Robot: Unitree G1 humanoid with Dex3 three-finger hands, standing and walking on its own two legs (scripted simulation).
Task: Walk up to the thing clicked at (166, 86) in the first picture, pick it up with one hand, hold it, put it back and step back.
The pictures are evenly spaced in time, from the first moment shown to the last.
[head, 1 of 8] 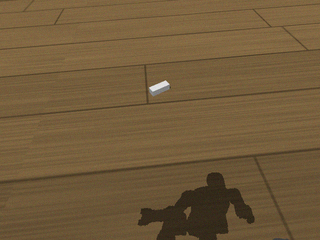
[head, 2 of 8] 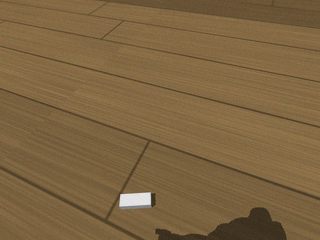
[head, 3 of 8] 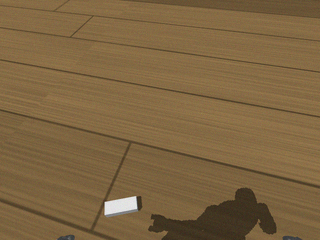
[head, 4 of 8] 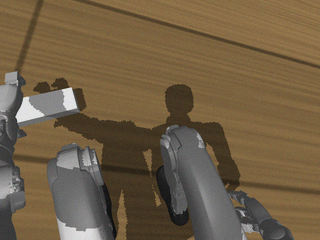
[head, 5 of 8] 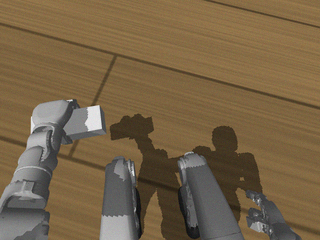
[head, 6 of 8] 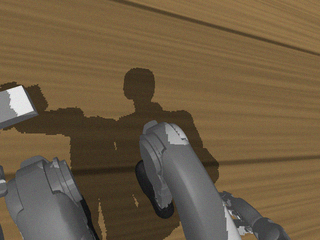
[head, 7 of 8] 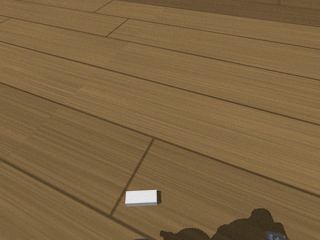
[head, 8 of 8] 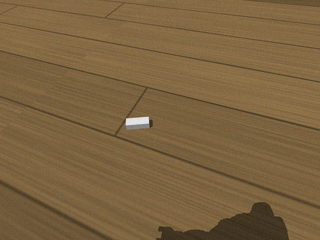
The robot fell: no
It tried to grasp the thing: yes
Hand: left
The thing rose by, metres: 0.69
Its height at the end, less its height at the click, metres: +0.00
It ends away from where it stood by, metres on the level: 0.01
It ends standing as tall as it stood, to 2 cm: yes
